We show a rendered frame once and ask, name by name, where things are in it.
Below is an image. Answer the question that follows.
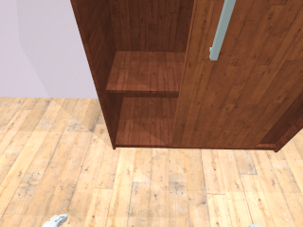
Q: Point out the robot left hand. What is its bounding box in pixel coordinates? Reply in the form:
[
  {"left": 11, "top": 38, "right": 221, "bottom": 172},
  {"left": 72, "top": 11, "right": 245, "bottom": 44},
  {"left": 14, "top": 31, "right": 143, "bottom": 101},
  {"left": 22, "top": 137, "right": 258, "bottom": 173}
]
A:
[{"left": 43, "top": 214, "right": 68, "bottom": 227}]

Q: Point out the wardrobe door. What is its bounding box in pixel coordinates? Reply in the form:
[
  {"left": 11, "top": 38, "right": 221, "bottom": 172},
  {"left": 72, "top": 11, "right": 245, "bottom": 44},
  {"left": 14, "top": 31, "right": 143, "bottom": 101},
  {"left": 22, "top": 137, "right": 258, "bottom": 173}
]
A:
[
  {"left": 259, "top": 91, "right": 303, "bottom": 144},
  {"left": 170, "top": 0, "right": 303, "bottom": 149}
]

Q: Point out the handle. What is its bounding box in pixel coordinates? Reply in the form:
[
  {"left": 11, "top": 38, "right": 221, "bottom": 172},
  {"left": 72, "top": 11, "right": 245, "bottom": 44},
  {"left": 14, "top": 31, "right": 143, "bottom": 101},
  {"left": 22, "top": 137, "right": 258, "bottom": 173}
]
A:
[{"left": 209, "top": 0, "right": 236, "bottom": 61}]

